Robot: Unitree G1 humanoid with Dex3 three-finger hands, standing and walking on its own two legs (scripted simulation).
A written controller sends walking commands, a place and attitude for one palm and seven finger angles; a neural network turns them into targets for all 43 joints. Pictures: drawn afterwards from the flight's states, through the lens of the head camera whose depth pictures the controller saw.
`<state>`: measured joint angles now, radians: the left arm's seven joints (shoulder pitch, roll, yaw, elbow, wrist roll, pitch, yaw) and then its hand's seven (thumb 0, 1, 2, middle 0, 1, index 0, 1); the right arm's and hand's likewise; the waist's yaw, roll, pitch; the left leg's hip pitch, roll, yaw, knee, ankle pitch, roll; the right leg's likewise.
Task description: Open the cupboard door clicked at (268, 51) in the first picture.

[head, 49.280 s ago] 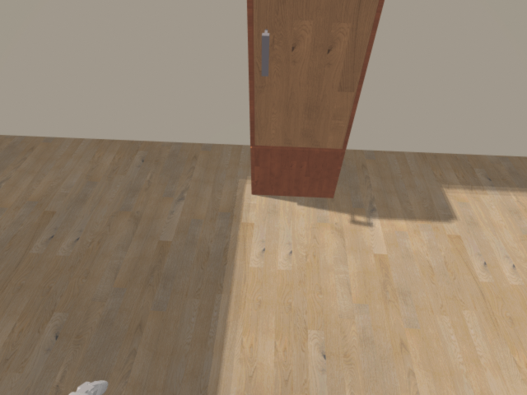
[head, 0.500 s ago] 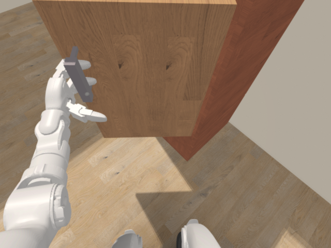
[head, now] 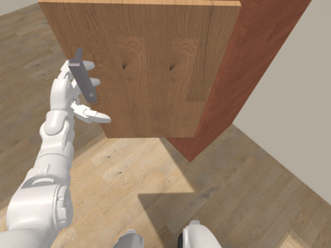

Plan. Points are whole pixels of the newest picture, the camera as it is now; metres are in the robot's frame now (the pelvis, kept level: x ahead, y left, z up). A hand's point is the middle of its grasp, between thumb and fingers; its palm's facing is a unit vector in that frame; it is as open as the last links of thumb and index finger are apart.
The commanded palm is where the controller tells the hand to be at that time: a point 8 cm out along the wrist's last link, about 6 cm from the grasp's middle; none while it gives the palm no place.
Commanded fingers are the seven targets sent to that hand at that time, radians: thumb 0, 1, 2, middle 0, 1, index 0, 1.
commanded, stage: close the thumb around the handle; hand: left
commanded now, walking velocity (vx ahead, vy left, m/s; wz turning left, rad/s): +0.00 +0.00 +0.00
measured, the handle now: (85, 76) +0.52 +0.19 +0.06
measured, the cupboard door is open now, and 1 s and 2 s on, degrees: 50 51 93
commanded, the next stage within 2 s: pull the door open along its arc in 0.66 s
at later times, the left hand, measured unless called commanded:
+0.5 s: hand (90, 93) +0.47 +0.17 +0.07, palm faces +0.00 -1.00 -0.03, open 7.0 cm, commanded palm +0.44 +0.20 +0.07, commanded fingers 0.00 0.90 0.90 -0.40 -1.35 -0.40 -1.35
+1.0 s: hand (90, 96) +0.46 +0.17 +0.07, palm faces -0.04 -1.00 -0.01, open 6.0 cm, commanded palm +0.41 +0.22 +0.07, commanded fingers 0.00 0.90 0.90 -0.40 -1.35 -0.40 -1.35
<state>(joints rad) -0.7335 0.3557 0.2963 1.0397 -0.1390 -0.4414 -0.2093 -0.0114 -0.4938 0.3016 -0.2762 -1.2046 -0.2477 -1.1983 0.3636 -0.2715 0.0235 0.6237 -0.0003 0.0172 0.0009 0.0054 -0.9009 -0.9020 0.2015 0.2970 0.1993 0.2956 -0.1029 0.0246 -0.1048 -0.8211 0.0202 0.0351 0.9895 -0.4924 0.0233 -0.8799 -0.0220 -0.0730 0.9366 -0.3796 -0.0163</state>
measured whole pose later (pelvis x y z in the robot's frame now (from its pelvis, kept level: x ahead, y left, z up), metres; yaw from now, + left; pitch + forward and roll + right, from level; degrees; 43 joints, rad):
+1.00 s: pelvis +0.00 +0.00 +0.00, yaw -1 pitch +19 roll -1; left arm -0.66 0.37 0.34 0.96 -0.16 -0.41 -0.26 0.01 0.70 0.76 -0.34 -1.34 -0.33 -1.35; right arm 0.37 -0.27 0.03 0.58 0.01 0.04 0.00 0.01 -0.90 -0.90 0.20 0.30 0.20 0.30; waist -0.11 0.02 -0.11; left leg -0.81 0.03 0.05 0.97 -0.49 0.03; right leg -0.88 -0.01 -0.05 0.92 -0.37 -0.02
